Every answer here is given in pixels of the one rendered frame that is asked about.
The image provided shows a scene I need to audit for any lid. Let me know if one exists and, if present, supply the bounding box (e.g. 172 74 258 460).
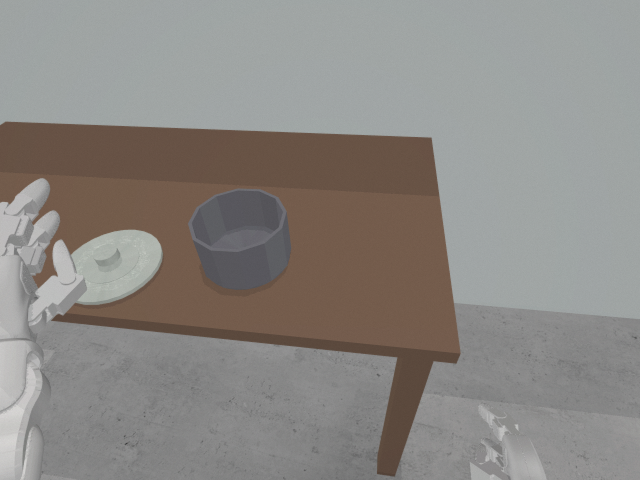
71 230 163 305

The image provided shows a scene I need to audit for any right robot hand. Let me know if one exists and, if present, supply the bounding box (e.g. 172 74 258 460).
470 403 547 480

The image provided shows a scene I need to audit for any knob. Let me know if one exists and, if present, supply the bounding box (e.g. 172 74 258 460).
92 244 120 267

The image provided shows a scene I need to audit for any table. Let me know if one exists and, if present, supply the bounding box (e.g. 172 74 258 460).
0 122 461 477

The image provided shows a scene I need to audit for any pot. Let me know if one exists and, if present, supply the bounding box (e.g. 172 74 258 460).
188 189 291 290

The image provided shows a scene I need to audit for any left robot hand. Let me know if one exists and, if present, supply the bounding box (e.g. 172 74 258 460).
0 178 87 343

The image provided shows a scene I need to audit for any left robot forearm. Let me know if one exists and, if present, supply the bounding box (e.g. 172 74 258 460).
0 338 51 480

